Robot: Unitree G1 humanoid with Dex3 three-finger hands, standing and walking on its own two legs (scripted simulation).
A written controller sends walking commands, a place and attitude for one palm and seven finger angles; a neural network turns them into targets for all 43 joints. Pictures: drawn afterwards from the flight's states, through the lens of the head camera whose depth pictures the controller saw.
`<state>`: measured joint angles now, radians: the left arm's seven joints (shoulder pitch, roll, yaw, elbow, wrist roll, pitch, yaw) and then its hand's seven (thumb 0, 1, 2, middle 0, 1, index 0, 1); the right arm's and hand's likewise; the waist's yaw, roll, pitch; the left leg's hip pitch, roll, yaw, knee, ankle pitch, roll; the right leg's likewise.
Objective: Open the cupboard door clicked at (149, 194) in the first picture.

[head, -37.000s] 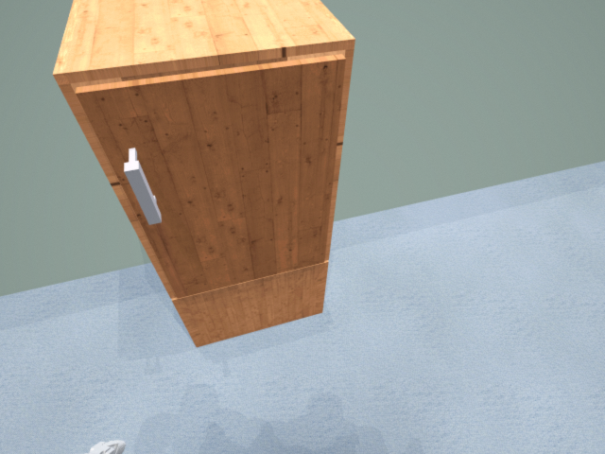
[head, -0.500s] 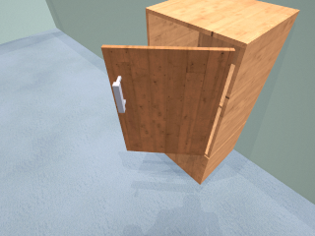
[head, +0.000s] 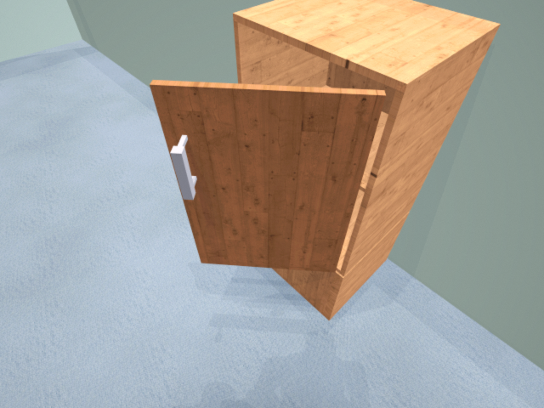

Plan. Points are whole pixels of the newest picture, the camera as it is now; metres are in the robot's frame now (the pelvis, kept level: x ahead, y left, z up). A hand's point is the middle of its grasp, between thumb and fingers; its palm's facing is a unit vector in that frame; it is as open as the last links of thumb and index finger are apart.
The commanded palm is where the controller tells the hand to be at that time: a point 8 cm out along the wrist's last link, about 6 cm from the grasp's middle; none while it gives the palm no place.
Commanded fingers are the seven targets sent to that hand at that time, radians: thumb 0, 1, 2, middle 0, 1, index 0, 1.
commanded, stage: look again from close up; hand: left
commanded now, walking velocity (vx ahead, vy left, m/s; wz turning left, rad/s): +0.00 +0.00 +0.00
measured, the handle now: (186, 167) +0.56 +0.21 +0.01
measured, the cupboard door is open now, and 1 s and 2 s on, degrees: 42 42 42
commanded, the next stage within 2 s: raise the hand with hooked fingers in 0.04 s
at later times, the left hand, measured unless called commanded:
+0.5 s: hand (158, 372) +0.18 +0.18 -0.04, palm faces -0.02 -1.00 -0.01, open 8.2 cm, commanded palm +0.13 +0.25 -0.05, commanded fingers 0.00 0.46 0.71 -0.23 -0.58 -0.23 -0.58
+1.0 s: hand (115, 353) +0.20 +0.24 -0.02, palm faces +0.03 -1.00 -0.04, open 11.2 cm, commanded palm +0.17 +0.29 -0.02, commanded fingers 0.00 -0.13 0.46 -0.27 -0.96 -0.27 -0.96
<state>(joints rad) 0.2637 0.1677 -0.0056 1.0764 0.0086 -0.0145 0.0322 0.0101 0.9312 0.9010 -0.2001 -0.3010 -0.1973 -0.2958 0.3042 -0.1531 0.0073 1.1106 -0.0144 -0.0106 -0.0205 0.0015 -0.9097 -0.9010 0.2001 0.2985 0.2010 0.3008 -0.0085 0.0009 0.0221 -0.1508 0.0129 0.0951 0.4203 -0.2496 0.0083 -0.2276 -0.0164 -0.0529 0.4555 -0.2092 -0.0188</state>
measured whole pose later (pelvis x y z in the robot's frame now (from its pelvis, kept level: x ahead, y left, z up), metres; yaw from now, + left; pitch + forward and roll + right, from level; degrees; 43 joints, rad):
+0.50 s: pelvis -0.01 -0.01 -0.06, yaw +2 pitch +10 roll +1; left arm 0.35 0.20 0.18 0.28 -0.26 -0.59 -0.39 0.00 0.69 0.80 -0.21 -0.45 -0.21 -0.44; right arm 0.15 -0.30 -0.07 0.56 0.02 -0.31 0.00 0.01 -0.91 -0.90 0.20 0.30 0.20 0.30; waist -0.01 -0.06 -0.12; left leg -0.64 0.02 0.06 0.94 -0.46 -0.01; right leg -0.70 -0.04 -0.07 0.96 -0.43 -0.04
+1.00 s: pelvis -0.01 +0.01 -0.07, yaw +2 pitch +13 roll -2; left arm 0.37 0.28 0.29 0.01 -0.35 -0.28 -0.38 0.01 0.10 0.56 -0.26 -0.82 -0.26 -0.81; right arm 0.29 -0.20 0.03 0.56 0.03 -0.21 -0.05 0.01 -0.90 -0.90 0.21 0.30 0.21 0.30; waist -0.01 0.02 -0.11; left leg -0.76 0.03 0.03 1.05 -0.51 0.03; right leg -0.78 -0.03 -0.10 1.00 -0.44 -0.01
